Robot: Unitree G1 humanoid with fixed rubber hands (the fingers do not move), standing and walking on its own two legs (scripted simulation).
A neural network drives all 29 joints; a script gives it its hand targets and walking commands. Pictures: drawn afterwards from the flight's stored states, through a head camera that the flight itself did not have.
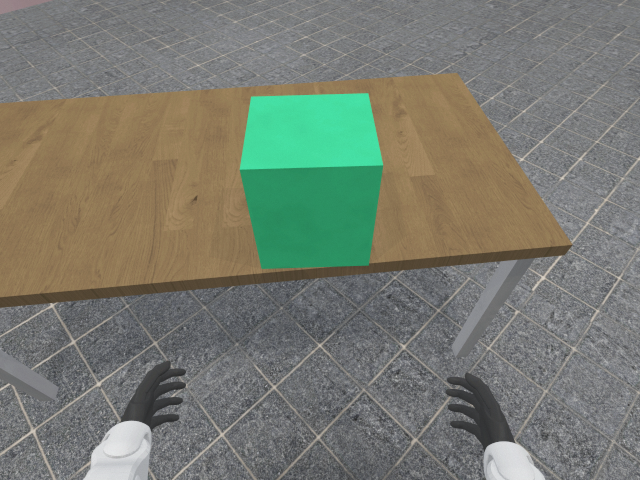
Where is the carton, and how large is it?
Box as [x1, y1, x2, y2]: [240, 93, 382, 268]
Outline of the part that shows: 367,93 251,97 240,164 240,172 262,268 368,265 382,170 382,162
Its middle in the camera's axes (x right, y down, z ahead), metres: -0.01 -0.10 +0.73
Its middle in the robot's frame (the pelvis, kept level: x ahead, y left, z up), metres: +0.60 +0.03 -0.02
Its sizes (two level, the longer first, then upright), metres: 0.210 0.200 0.250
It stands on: a table, 0.62 m high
